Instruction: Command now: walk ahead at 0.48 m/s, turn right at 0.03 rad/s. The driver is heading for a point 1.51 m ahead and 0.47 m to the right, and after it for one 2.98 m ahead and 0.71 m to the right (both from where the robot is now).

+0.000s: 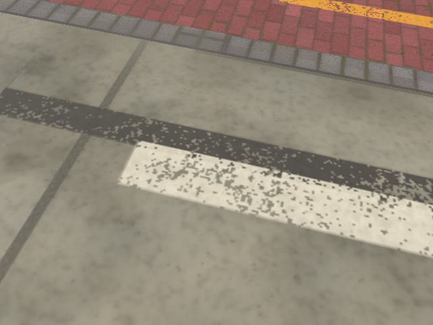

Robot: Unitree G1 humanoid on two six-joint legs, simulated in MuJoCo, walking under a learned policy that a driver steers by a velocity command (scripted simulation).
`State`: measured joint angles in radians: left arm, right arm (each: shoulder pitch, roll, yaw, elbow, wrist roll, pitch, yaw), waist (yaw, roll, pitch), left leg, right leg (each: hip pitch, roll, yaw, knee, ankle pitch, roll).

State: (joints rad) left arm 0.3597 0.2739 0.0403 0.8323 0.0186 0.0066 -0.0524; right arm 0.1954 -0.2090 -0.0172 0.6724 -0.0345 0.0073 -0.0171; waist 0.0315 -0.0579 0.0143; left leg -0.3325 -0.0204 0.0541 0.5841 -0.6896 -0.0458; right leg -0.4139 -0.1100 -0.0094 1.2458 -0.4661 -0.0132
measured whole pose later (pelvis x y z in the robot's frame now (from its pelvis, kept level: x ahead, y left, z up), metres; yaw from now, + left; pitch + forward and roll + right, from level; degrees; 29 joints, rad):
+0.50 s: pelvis +0.27 -0.02 +0.01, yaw -12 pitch -1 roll +1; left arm 0.52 0.24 0.07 0.93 0.01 -0.01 -0.02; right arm 0.01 -0.19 0.00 0.71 -0.05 -0.06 0.02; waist 0.11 0.03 0.03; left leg -0.45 0.03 -0.03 1.27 -0.34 0.02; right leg -0.23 0.11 -0.02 0.61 -0.36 -0.13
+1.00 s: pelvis +0.59 -0.05 +0.03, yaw -31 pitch +1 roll +1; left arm 0.20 0.31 0.07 0.75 0.04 -0.02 -0.04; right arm 0.29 -0.27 -0.04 0.81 -0.03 -0.09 0.00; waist -0.02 -0.04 0.04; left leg -0.25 -0.03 0.11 0.40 -0.17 0.06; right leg -0.51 0.02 0.05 1.16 -0.30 -0.07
